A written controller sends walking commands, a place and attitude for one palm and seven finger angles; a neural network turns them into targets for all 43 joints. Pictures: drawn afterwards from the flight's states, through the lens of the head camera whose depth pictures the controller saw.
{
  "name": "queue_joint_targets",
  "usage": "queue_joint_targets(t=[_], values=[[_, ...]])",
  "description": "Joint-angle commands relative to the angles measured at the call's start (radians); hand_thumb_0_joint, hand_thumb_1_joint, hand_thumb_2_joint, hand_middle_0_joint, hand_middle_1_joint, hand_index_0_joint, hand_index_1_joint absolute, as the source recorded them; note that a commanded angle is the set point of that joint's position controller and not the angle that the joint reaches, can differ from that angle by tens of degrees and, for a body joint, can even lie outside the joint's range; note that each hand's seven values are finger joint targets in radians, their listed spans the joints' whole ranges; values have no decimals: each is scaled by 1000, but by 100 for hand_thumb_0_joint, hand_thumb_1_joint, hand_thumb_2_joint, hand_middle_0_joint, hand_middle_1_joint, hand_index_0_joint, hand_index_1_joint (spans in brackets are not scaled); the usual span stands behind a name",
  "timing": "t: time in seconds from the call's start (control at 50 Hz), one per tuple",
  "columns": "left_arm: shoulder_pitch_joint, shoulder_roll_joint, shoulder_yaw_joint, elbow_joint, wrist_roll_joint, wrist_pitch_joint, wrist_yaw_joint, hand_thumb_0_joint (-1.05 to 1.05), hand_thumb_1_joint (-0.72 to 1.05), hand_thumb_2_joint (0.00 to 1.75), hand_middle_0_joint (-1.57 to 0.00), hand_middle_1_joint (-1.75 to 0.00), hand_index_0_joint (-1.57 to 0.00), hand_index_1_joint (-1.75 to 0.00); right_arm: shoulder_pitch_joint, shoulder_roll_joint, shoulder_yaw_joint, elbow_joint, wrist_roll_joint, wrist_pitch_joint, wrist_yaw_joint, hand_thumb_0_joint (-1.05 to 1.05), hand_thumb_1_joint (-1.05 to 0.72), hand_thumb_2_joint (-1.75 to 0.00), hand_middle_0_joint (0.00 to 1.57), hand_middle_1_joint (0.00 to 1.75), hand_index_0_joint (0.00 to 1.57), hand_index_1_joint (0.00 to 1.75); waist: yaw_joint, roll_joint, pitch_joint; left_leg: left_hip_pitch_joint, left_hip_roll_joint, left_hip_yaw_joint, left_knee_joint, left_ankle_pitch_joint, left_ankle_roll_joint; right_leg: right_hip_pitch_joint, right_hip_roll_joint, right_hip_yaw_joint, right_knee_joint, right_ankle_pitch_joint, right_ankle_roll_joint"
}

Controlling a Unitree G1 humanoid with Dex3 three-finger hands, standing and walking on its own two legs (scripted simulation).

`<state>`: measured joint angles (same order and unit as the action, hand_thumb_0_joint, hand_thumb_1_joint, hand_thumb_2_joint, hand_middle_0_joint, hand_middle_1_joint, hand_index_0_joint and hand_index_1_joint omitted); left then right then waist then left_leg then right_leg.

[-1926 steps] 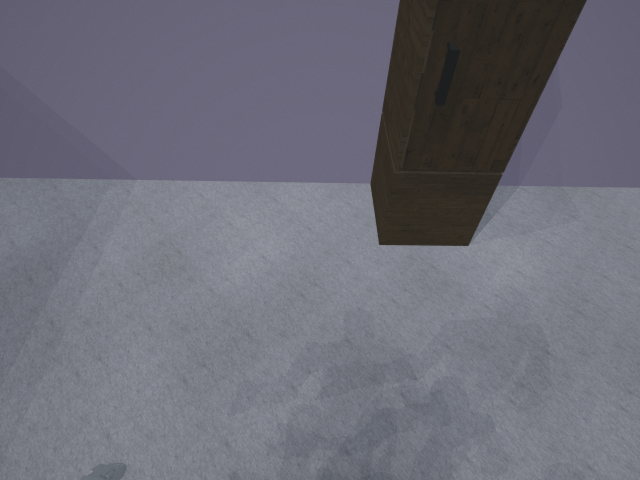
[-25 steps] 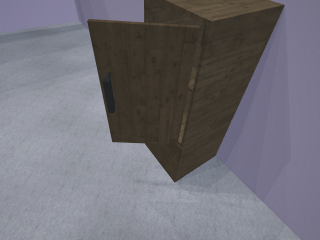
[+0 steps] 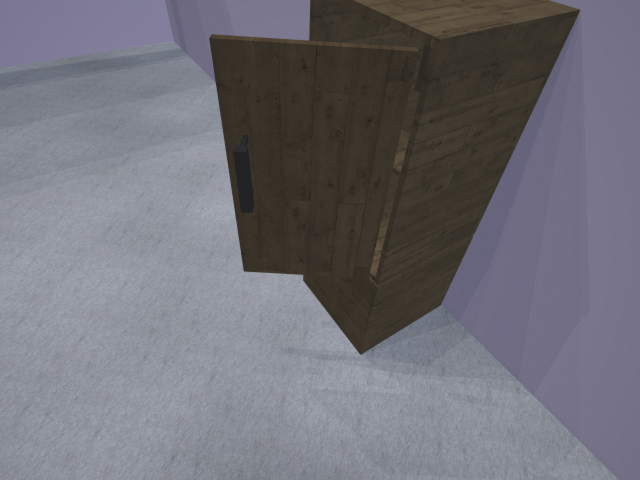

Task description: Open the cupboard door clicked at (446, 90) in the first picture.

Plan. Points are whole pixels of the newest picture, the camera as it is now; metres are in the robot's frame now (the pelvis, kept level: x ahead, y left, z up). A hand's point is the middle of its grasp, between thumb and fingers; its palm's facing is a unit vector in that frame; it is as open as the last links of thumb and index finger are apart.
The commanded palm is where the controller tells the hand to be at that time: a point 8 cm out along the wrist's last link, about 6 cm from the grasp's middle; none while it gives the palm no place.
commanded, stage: come to a stop and stand still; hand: left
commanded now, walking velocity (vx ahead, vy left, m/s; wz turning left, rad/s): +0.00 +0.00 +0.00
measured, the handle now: (246, 174) +0.66 +0.19 +0.00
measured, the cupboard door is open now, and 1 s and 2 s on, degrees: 55 55 55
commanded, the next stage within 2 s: look again from close up in 1.20 s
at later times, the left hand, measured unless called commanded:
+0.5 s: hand out of the picture -0.07 +0.18 -0.21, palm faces +0.03 -0.99 -0.11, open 7.4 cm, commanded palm none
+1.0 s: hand out of the picture -0.14 +0.24 -0.17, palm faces +0.01 -0.99 -0.15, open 7.4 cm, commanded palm none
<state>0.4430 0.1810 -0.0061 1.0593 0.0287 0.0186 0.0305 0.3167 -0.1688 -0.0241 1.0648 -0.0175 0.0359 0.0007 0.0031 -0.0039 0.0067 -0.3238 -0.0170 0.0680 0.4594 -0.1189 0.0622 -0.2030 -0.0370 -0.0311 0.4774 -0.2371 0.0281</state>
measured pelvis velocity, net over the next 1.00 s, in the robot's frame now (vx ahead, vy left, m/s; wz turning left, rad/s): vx -0.12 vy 0.08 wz -0.05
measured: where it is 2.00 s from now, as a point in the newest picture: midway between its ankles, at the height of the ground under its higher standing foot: outside the picture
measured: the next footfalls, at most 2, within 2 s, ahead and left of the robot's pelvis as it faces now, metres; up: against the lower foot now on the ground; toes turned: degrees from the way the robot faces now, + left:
right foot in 0.74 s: -0.11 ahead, -0.03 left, +0.00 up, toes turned -9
left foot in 1.04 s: -0.03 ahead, +0.18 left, +0.00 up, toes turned +2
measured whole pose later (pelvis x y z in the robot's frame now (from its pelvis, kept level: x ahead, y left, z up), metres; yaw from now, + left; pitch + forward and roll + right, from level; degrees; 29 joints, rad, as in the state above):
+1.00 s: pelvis -0.12 +0.08 +0.01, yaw -3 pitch +0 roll +0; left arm 0.41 0.14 0.04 1.04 0.03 -0.01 0.01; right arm 0.39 -0.16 -0.06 1.05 -0.03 0.02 0.00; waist 0.00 -0.02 -0.02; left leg -0.30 0.07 0.06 0.66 -0.36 0.01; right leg -0.14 -0.01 -0.10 0.42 -0.27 -0.04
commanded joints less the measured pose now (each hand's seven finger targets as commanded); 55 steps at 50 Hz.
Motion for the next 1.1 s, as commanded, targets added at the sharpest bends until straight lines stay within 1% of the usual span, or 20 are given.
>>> queue_joint_targets(t=[0.0,0.3,0.38,0.42,0.44,0.46,0.48,0.5,0.56,0.66,0.68,0.7,0.74,0.78,0.86,0.96,0.98,1.0,1.02,1.08], values=[[89,66,22,-19,0,-19,13,0,90,90,-20,-30,-20,-30,13,-115,-29,-41,5,-23,-13,0,-90,-90,20,30,20,30,-1,26,92,-31,116,-171,-191,-403,-29,-101,-33,70,-112,-208,-48],[115,31,50,-2,4,0,13,0,90,90,-20,-30,-20,-30,53,-53,-44,-23,-2,0,-21,0,-90,-90,20,30,20,30,-13,-28,104,6,47,-107,-41,-398,-59,-269,-42,100,-147,-373,-72],[-138,95,84,-76,4,11,26,0,90,90,-20,-30,-20,-30,220,-18,-69,8,-3,19,-25,0,-90,-90,20,30,20,30,-131,-182,54,282,1,-39,451,-239,-77,-615,-179,179,-277,-465,-126],[-281,107,90,-125,4,2,26,0,90,90,-20,-30,-20,-30,310,-37,-68,13,7,-9,-22,0,-90,-90,20,30,20,30,-171,-46,121,235,84,-151,233,-326,-49,-613,-124,139,-41,-363,-89],[-194,45,77,-121,-8,6,20,0,90,90,-20,-30,-20,-30,288,-79,-60,-8,-5,-34,-25,0,-90,-90,20,30,20,30,-116,255,169,44,185,-373,-155,-522,-43,-504,23,47,274,-294,-59],[-91,12,80,-109,-15,12,16,0,90,90,-20,-30,-20,-30,170,-120,-58,-47,-9,-43,-39,0,-90,-90,20,30,20,30,-27,390,183,-193,298,-585,-387,-720,-28,-344,60,48,473,-222,-32],[-6,1,81,-67,-4,28,16,0,90,90,-20,-30,-20,-30,46,-121,-53,-67,-14,-34,-42,0,-90,-90,20,30,20,30,25,355,136,-359,320,-597,-467,-870,-14,-191,46,97,633,-165,-39],[78,12,90,-34,6,38,10,0,90,90,-20,-30,-20,-30,-41,-111,-44,-91,-17,-31,-39,0,-90,-90,20,30,20,30,75,250,101,-412,287,-517,-468,-817,-34,-124,72,48,746,-140,-37],[164,11,90,1,1,50,0,0,90,90,-20,-30,-20,-30,-80,-113,-45,-89,-17,-42,-45,0,-90,-90,20,30,20,30,86,134,56,-285,215,-331,-442,-584,-107,-100,76,9,688,-111,-29],[309,21,85,7,-19,67,-3,0,90,90,-20,-30,-20,-30,4,-123,-66,-47,-32,2,-58,0,-90,-90,20,30,20,30,69,122,115,-148,156,-164,-454,-437,-189,245,140,-135,-147,-278,-95],[325,30,86,11,-21,70,2,0,90,90,-20,-30,-20,-30,29,-94,-65,-41,-12,20,-57,0,-90,-90,20,30,20,30,73,-44,126,-195,57,-42,-256,-394,-236,325,87,-83,-328,-154,-129],[203,60,79,-24,-10,61,22,0,90,90,-20,-30,-20,-30,82,0,-59,-23,12,30,-63,0,-90,-90,20,30,20,30,16,-334,133,-208,-72,83,324,-356,-210,150,-178,227,-423,-271,-222],[-262,139,80,-185,-10,27,29,0,90,90,-20,-30,-20,-30,119,-28,-73,-79,1,40,-25,0,-90,-90,20,30,20,30,-161,-200,122,-103,39,-134,936,-282,-120,-378,-359,348,-467,-396,-305],[-251,93,71,-178,-10,-39,24,0,90,90,-20,-30,-20,-30,130,-67,-65,-76,-11,21,-5,0,-90,-90,20,30,20,30,-136,-69,142,-235,60,-92,819,-127,-98,-247,-226,236,-420,-391,-189],[11,103,71,-53,4,-55,6,0,90,90,-20,-30,-20,-30,-8,-34,-49,-103,-9,-32,-1,0,-90,-90,20,30,20,30,7,-51,141,-281,77,-6,430,-239,-74,97,-210,188,-313,-206,-223],[-4,105,78,-38,1,-27,-22,0,90,90,-20,-30,-20,-30,113,-14,-29,-49,-9,-60,-16,0,-90,-90,20,30,20,30,-23,-122,95,133,39,89,-26,-202,-53,-100,-122,102,-145,-311,-157],[-2,62,70,-44,-5,-21,-27,0,90,90,-20,-30,-20,-30,177,-55,-29,-22,-8,-67,-26,0,-90,-90,20,30,20,30,-38,18,68,262,103,-12,-100,-215,-46,-196,-81,53,6,-270,-120],[1,3,59,-66,-8,-17,-35,0,90,90,-20,-30,-20,-30,236,-136,-47,-9,-16,-69,-38,0,-90,-90,20,30,20,30,-54,252,68,331,333,-338,-220,-357,28,-381,-5,-41,233,-262,-65],[-84,9,56,-119,3,-14,-44,0,90,90,-20,-30,-20,-30,277,-214,-65,-14,-21,-62,-50,0,-90,-90,20,30,20,30,-82,250,108,256,477,-533,-324,-446,107,-468,8,-55,406,-296,-50],[-147,37,74,-122,9,1,-52,0,90,90,-20,-30,-20,-30,118,-143,-43,-24,-21,-69,-57,0,-90,-90,20,30,20,30,-28,171,156,29,398,-378,-353,-414,84,-402,-70,65,569,-116,-43]])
